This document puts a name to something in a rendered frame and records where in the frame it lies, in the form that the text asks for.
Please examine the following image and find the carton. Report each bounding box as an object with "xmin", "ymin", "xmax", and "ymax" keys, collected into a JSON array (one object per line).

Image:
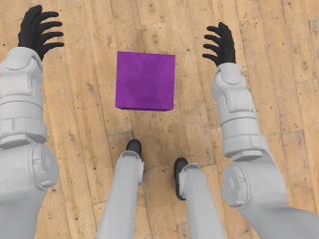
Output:
[{"xmin": 115, "ymin": 51, "xmax": 175, "ymax": 112}]

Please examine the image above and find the right robot forearm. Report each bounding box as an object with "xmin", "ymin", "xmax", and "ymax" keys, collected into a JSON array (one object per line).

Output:
[{"xmin": 210, "ymin": 63, "xmax": 286, "ymax": 196}]

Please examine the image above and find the robot left upper arm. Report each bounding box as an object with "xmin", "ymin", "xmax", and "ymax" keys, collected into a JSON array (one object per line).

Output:
[{"xmin": 0, "ymin": 142, "xmax": 60, "ymax": 239}]

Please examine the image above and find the right robot thigh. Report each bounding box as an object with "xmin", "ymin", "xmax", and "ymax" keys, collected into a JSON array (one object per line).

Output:
[{"xmin": 178, "ymin": 168, "xmax": 226, "ymax": 239}]

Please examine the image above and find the left robot foot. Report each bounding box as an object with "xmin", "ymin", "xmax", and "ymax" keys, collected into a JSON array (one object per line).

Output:
[{"xmin": 126, "ymin": 139, "xmax": 142, "ymax": 158}]

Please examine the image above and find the robot right upper arm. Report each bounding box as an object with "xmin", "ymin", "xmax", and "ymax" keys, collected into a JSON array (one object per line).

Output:
[{"xmin": 221, "ymin": 161, "xmax": 319, "ymax": 239}]

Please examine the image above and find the right robot hand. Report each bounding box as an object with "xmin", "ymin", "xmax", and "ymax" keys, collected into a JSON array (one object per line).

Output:
[{"xmin": 202, "ymin": 22, "xmax": 236, "ymax": 67}]

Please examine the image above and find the left robot forearm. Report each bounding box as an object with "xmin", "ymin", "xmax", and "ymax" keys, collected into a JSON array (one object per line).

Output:
[{"xmin": 0, "ymin": 47, "xmax": 48, "ymax": 151}]

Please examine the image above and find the left robot hand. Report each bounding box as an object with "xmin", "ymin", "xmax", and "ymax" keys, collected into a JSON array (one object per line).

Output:
[{"xmin": 18, "ymin": 4, "xmax": 65, "ymax": 62}]

